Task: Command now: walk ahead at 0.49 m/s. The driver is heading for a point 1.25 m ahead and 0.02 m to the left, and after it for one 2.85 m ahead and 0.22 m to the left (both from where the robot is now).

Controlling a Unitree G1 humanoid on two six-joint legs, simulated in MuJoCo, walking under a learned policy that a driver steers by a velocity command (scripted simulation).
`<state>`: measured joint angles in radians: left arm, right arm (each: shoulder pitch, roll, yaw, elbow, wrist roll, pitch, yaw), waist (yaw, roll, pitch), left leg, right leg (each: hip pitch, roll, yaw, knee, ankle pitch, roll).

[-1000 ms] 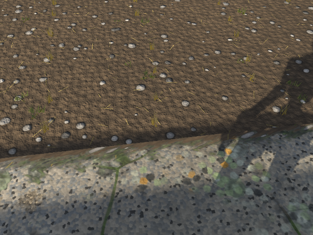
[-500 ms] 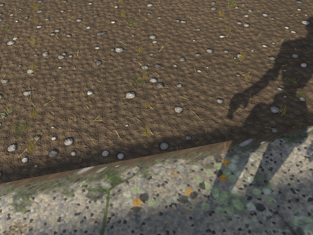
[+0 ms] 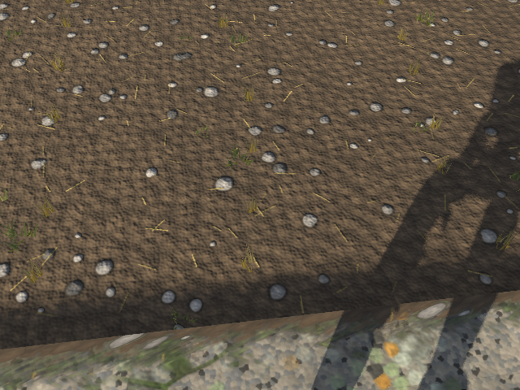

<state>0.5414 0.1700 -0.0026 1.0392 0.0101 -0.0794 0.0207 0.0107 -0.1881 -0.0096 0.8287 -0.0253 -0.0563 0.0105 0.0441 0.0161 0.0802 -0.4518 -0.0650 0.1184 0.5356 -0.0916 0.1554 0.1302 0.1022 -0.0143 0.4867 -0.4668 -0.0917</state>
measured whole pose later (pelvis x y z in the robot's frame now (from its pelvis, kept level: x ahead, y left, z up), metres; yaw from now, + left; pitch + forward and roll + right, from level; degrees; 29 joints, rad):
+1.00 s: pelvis +0.50 -0.04 +0.03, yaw +1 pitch -1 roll -1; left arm 0.49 0.21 0.04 1.03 0.03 -0.09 0.00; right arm 0.12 -0.24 -0.06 0.92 -0.04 0.00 0.03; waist 0.06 0.04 -0.01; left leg -0.61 0.08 -0.04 0.94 -0.03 0.04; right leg 0.00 0.09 -0.07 0.26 -0.26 -0.09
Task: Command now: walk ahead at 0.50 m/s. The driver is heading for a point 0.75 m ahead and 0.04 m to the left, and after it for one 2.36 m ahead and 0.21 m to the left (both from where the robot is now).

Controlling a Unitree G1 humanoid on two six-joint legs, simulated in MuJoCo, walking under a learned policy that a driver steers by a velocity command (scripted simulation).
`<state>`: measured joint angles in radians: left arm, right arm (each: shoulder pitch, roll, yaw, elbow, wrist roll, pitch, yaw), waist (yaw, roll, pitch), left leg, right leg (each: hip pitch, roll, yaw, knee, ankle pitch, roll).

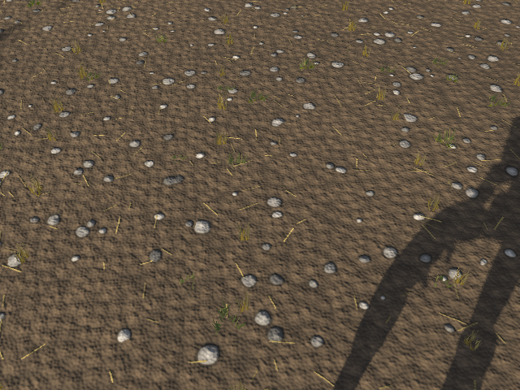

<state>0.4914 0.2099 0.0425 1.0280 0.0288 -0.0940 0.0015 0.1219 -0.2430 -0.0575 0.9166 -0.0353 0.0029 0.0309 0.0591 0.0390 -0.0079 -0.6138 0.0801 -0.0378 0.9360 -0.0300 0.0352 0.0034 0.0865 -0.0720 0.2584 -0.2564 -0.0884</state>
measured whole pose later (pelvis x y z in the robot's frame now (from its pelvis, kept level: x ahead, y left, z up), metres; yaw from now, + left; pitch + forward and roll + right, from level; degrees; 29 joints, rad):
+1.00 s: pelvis +0.56 +0.09 -0.16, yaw +0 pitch -1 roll +0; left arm 0.33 0.20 0.05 1.03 0.01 -0.08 0.00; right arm 0.24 -0.22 -0.06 0.98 -0.04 -0.03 0.03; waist 0.00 0.03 0.03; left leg -0.53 0.07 0.01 1.03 -0.25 0.05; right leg -0.14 0.04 -0.10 0.34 -0.20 -0.08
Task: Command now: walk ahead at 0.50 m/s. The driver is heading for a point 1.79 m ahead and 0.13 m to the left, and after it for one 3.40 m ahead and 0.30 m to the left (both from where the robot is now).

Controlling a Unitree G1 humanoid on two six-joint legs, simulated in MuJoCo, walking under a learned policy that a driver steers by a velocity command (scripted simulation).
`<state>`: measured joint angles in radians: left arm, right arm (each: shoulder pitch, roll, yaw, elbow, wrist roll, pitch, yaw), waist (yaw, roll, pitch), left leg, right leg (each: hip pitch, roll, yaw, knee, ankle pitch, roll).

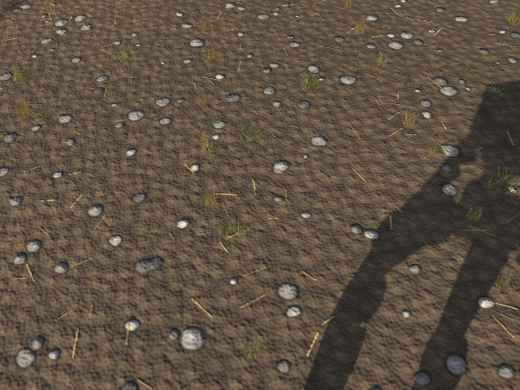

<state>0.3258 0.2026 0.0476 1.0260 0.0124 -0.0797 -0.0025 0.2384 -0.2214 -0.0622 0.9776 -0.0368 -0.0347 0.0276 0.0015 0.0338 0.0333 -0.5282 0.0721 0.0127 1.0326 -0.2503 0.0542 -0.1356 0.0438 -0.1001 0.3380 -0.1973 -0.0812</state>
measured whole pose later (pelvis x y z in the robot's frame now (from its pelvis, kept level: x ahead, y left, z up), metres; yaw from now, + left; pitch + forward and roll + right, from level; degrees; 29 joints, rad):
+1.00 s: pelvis +0.53 +0.03 -0.01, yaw +1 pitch -1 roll +0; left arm 0.15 0.21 0.06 0.96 0.02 -0.07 -0.01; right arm 0.36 -0.19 -0.05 1.04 -0.01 -0.07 0.00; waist -0.02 0.02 0.06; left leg -0.28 -0.01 0.01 1.15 -0.37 0.09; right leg -0.32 0.05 -0.11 0.49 -0.17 -0.10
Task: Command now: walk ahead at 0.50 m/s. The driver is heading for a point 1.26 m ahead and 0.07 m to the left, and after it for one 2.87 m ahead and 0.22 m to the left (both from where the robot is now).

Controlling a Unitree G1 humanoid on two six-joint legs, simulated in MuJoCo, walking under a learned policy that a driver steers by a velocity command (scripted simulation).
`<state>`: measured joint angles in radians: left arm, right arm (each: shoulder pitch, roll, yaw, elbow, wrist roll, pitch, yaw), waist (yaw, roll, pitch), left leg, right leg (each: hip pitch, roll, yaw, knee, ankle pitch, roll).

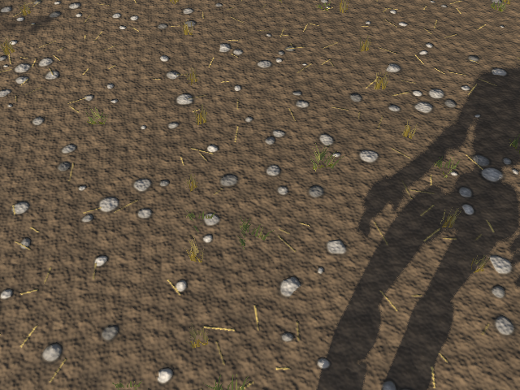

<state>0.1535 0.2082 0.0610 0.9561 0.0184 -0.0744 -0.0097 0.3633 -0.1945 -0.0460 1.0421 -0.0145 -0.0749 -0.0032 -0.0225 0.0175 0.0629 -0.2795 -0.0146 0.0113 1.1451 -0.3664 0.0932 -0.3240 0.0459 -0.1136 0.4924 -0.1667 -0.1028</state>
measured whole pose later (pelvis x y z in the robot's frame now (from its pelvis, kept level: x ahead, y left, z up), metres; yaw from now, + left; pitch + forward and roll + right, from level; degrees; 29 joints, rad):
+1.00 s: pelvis +0.40 +0.03 +0.01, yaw -1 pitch -1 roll +1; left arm 0.22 0.14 0.01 1.07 0.01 -0.02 0.03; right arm 0.29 -0.15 0.00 1.06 -0.01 -0.04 -0.03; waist -0.02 0.01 0.02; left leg -0.12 -0.05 0.10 0.39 -0.26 0.07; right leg -0.24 -0.01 -0.03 0.46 -0.19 -0.02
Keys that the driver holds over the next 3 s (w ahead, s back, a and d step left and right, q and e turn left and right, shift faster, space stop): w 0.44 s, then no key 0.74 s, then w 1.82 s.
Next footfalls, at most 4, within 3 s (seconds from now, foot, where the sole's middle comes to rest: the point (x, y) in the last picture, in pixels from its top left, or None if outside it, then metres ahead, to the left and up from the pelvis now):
0.46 left None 0.41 0.11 -0.77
0.90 right None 0.47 -0.08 -0.77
1.86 right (289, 280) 0.78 -0.05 -0.77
2.42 left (226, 199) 1.08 0.14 -0.77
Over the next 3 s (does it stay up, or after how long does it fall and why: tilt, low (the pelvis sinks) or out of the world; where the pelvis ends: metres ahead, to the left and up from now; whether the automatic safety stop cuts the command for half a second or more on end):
stays up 1.23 0.03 -0.01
